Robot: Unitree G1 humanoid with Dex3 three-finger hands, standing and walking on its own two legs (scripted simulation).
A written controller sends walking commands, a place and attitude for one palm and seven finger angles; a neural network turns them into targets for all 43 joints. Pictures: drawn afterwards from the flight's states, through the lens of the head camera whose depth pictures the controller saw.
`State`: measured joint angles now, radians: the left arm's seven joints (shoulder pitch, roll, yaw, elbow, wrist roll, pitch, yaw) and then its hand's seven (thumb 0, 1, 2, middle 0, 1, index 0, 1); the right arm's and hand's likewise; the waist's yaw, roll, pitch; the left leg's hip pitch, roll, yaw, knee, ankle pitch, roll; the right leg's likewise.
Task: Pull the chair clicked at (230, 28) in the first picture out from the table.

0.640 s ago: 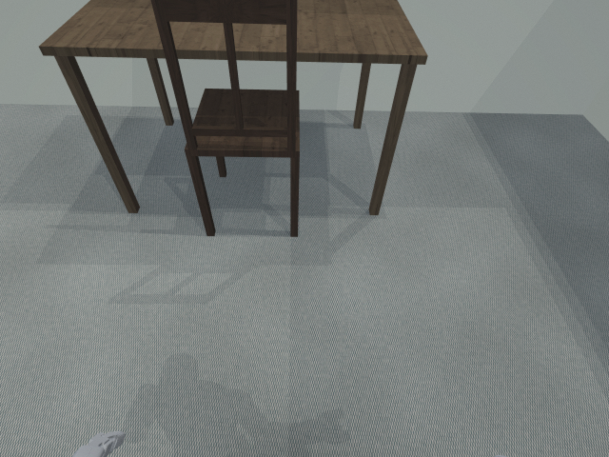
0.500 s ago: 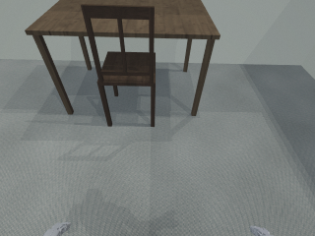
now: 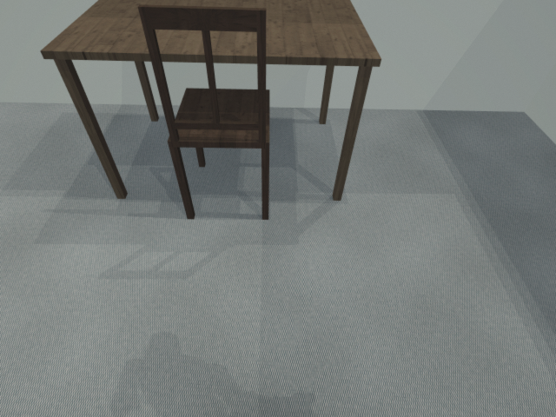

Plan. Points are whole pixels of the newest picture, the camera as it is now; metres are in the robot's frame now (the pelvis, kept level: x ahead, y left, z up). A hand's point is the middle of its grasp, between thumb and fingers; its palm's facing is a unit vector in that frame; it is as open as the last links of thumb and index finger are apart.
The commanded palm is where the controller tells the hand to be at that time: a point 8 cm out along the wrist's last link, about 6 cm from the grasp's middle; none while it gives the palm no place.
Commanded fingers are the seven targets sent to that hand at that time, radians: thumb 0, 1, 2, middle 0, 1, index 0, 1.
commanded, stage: stand and wait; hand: left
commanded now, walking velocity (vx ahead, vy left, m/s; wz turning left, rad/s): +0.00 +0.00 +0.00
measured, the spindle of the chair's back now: (211, 80) +1.12 +0.30 -0.07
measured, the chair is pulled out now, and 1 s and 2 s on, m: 0.00 0.00 0.00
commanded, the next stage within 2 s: look at it before walking up in 0.40 s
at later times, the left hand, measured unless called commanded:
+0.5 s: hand out of the picture +0.06 +0.24 -0.16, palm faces -0.04 -0.95 -0.32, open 7.3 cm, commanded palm none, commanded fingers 0.00 0.90 0.90 -0.20 -0.30 -0.20 -0.30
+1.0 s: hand out of the picture +0.07 +0.24 -0.15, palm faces -0.04 -0.94 -0.33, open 7.3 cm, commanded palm none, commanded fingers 0.00 0.90 0.90 -0.20 -0.30 -0.20 -0.30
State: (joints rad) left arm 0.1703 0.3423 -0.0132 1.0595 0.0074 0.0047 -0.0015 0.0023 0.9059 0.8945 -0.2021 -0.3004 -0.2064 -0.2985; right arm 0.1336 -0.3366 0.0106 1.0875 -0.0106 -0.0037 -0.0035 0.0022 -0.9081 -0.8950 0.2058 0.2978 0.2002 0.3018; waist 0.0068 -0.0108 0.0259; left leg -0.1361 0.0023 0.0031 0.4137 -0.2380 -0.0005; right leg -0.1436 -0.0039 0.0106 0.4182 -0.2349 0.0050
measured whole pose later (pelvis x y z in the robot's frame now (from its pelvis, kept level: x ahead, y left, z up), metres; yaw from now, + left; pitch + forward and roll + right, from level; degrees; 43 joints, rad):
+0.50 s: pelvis -0.01 +0.00 +0.00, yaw -1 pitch -2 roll +0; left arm 0.16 0.33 -0.02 1.08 0.01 0.00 0.00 0.00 0.91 0.89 -0.20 -0.30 -0.21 -0.30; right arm 0.15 -0.32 0.01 1.12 -0.01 -0.01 0.00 0.00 -0.91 -0.89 0.21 0.30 0.20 0.30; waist 0.00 -0.01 0.02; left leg -0.15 0.01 0.01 0.39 -0.20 0.00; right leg -0.17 0.00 0.02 0.40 -0.20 0.00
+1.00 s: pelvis +0.00 +0.00 +0.00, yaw -1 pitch -2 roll +0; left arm 0.15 0.34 -0.01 1.08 0.01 -0.01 0.00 0.00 0.91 0.89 -0.20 -0.30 -0.21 -0.30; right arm 0.12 -0.33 0.01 1.11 -0.01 -0.01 0.00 0.00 -0.91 -0.89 0.21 0.30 0.20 0.30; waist 0.01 -0.01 0.02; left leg -0.13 0.01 0.01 0.37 -0.21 0.00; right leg -0.15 0.00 0.02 0.38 -0.20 0.00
